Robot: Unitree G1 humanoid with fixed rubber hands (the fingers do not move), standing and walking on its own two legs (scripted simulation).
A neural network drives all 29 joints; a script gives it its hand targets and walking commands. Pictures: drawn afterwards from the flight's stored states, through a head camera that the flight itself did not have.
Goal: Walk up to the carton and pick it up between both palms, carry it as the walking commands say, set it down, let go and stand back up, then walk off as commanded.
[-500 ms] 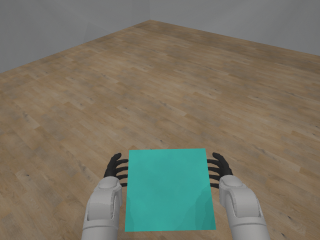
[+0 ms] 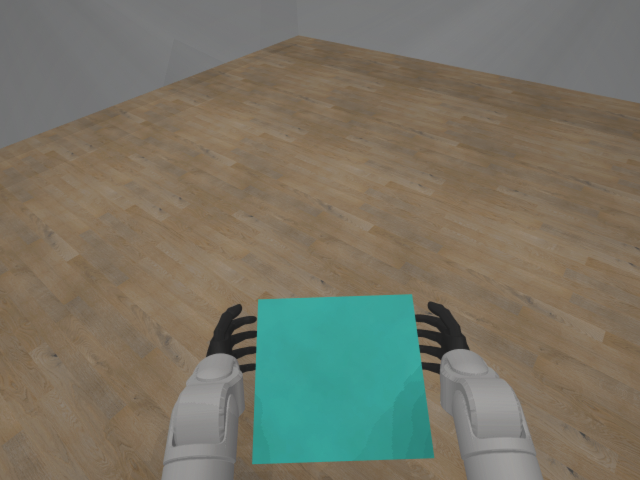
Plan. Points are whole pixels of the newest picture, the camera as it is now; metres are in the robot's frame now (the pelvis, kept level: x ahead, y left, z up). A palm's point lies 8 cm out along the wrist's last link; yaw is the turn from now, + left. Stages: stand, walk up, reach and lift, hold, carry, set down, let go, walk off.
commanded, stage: carry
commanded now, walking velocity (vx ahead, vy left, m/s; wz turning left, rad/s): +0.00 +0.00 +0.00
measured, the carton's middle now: (336, 379) +0.30 +0.00 -0.06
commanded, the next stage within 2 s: hold in 0.98 s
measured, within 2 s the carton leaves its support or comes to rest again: neither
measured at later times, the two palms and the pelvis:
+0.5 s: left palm (221, 365) +0.27 +0.14 +0.05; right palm (457, 356) +0.27 -0.15 +0.05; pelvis +0.00 -0.01 +0.00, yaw +0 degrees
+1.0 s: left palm (219, 362) +0.27 +0.14 +0.06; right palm (457, 359) +0.26 -0.15 +0.05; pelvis -0.01 -0.01 +0.00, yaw -1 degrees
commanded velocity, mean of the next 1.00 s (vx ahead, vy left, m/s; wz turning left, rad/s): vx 0.00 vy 0.00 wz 0.00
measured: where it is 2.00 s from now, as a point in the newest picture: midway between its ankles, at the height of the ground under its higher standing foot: outside the picture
